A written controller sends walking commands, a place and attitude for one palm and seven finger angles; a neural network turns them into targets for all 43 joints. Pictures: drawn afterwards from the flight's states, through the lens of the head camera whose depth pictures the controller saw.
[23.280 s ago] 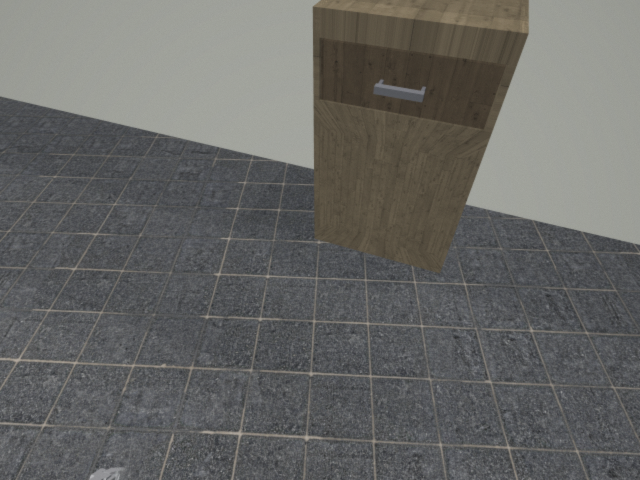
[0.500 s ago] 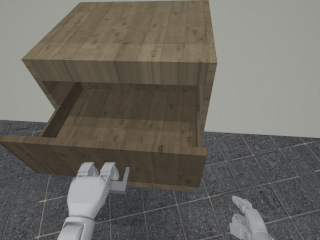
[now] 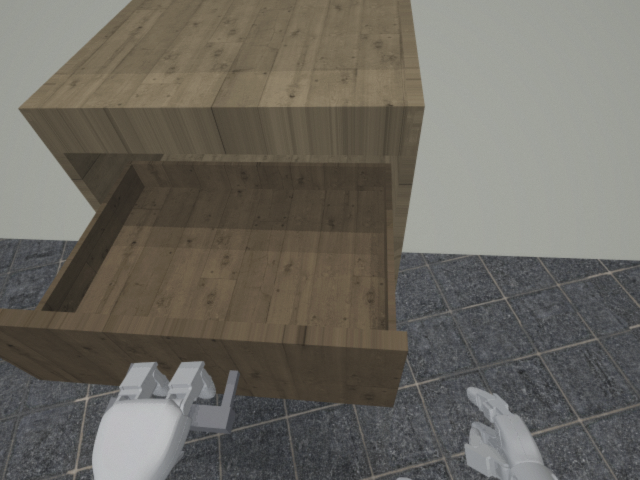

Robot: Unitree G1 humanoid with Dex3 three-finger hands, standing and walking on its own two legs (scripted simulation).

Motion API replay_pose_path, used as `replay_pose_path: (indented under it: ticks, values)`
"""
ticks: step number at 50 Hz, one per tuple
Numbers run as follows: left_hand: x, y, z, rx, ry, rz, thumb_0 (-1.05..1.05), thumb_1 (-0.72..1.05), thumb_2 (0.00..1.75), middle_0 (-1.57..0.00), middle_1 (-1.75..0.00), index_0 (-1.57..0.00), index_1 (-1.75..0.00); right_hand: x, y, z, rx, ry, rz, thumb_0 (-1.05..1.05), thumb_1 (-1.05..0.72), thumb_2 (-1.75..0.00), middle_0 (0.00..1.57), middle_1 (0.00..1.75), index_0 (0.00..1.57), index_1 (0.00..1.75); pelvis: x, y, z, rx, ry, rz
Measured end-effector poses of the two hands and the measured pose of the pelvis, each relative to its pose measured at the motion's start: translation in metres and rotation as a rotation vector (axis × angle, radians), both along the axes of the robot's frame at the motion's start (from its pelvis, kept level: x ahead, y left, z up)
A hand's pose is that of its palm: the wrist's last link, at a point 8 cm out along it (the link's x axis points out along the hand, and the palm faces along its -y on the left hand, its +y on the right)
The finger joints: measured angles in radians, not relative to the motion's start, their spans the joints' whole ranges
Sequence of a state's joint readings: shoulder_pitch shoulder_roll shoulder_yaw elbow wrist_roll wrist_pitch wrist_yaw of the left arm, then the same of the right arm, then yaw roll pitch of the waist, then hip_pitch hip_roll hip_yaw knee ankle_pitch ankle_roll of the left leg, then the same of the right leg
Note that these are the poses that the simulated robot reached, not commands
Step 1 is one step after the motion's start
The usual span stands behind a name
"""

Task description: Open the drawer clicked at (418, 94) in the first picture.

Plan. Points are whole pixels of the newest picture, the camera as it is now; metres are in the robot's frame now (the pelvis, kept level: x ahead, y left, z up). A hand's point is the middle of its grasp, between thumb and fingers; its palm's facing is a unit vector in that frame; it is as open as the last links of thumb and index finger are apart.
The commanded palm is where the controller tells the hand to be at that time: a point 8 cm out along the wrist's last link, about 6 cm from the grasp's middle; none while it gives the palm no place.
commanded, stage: pull the drawer open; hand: left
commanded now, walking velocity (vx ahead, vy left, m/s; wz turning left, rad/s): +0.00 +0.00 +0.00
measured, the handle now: (176, 395) +0.21 +0.19 +0.03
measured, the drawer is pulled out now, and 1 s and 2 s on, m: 0.28 0.29 0.28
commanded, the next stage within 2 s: open the thumb to release the handle in 0.52 s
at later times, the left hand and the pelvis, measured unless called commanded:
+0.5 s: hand (166, 460) +0.14 +0.19 +0.01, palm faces -0.02 -0.15 -0.99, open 5.6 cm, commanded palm +0.08 +0.20 +0.05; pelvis +0.00 +0.00 -0.01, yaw -1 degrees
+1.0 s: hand (162, 449) +0.15 +0.20 +0.01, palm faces +0.01 -0.12 -0.99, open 9.4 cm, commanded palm +0.12 +0.20 +0.05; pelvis +0.00 +0.00 -0.01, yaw +1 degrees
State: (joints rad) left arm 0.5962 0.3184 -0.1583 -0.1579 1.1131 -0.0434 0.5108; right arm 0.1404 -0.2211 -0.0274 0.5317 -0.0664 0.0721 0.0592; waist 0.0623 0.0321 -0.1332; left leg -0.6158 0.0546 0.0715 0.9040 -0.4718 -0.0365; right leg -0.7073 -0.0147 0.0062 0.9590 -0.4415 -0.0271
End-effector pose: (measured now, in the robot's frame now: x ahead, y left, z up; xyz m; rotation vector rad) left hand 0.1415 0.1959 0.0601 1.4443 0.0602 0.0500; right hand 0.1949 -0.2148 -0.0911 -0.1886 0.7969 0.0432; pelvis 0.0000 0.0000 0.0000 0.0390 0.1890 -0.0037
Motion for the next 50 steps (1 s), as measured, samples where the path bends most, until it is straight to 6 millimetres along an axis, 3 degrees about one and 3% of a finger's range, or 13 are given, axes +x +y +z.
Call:
replay_pose_path:
  ticks: [8,31,37,43,50]
  values:
    - [-0.017,0.0,0.0,-0.004,0.007,0.003,0.03,0.71,0.82,-0.35,-1.35,-0.41,-1.35,0.003,0.006,-0.006,0.01,-0.011,0.026,0.01,-0.9,-0.9,0.2,0.3,0.2,0.3,-0.002,-0.001,-0.006,0.005,0.011,0.001]
    - [-0.017,0.001,0.002,-0.022,0.026,-0.009,0.03,0.72,0.76,-0.31,-1.35,-0.41,-1.35,0.008,0.002,-0.015,0.009,-0.01,0.024,0.01,-0.9,-0.9,0.2,0.3,0.2,0.3,0.006,0.0,-0.017,0.01,0.057,-0.021]
    - [-0.011,0.007,-0.002,0.035,-0.031,0.001,0.01,0.7,0.79,-0.35,-1.34,-0.41,-1.34,0.01,0.004,-0.026,-0.013,0.013,0.037,0.01,-0.9,-0.9,0.2,0.3,0.2,0.3,0.003,0.001,-0.021,0.006,0.066,0.005]
    - [-0.008,0.006,-0.001,0.017,-0.024,0.053,0.0,0.52,0.73,-0.36,-1.31,-0.42,-1.32,0.007,0.008,-0.024,0.006,0.02,0.024,0.01,-0.91,-0.9,0.2,0.3,0.2,0.3,0.0,-0.001,-0.016,0.004,0.042,0.016]
    - [-0.009,0.006,0.0,0.004,-0.004,0.051,0.0,0.13,0.57,-0.34,-1.28,-0.4,-1.27,0.003,0.007,-0.01,0.002,-0.004,0.024,0.01,-0.9,-0.9,0.2,0.3,0.2,0.3,-0.003,-0.003,-0.008,0.001,0.017,0.016]
